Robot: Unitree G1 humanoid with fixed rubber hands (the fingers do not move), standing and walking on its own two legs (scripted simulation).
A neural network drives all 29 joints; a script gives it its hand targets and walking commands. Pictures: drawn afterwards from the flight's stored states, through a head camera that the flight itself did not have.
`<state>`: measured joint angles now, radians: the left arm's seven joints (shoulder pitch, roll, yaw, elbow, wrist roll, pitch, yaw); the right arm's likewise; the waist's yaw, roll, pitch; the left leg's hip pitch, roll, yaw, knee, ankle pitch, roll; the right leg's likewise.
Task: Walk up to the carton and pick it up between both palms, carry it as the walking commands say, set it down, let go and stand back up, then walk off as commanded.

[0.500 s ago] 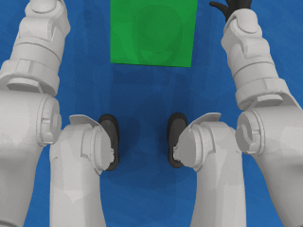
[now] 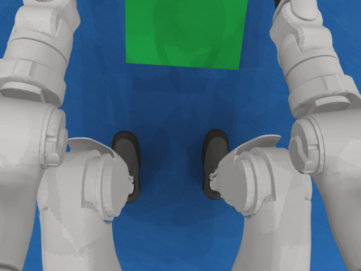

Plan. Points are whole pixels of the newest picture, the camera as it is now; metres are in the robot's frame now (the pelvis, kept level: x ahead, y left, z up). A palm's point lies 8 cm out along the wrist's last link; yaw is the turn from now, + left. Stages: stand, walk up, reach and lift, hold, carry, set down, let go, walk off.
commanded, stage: reach and lift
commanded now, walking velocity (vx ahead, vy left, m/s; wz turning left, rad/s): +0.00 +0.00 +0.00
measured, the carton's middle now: (182, 8) +0.53 -0.01 -0.26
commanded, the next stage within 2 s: none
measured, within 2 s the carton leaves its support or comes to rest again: leaves its support in 1.20 s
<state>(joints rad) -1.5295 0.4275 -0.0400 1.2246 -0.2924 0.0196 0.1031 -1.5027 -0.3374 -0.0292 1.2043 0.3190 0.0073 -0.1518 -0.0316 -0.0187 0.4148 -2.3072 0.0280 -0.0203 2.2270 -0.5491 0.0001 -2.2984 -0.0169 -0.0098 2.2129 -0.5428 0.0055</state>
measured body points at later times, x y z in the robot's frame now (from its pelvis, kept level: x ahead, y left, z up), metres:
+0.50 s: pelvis +0.00 +0.00 +0.01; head +0.38 +0.01 +0.23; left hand +0.57 +0.14 -0.19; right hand +0.55 -0.15 -0.19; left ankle +0.12 +0.12 -0.32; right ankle +0.12 -0.12 -0.32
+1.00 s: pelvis +0.00 +0.00 -0.01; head +0.38 +0.01 +0.23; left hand +0.57 +0.14 -0.19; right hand +0.56 -0.15 -0.19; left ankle +0.12 +0.12 -0.32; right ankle +0.12 -0.12 -0.32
